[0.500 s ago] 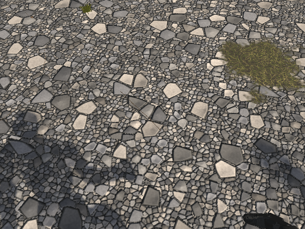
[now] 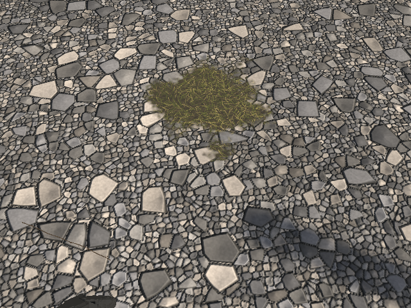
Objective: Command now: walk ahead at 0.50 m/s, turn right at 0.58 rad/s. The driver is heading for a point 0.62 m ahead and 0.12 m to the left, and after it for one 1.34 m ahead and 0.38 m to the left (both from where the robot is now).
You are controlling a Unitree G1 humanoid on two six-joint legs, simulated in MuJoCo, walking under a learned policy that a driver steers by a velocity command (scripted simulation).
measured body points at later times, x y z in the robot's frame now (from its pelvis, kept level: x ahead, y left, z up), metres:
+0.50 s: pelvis +0.26 -0.03 +0.00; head +0.29 -0.04 +0.45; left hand +0.22 +0.22 -0.13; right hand +0.40 -0.26 -0.13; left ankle +0.41 +0.10 -0.69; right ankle +0.14 -0.08 -0.73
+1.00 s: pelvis +0.53 +0.03 +0.01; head +0.57 +0.06 +0.46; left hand +0.64 +0.32 -0.10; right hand +0.63 -0.24 -0.11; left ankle +0.42 +0.05 -0.73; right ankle +0.75 -0.07 -0.68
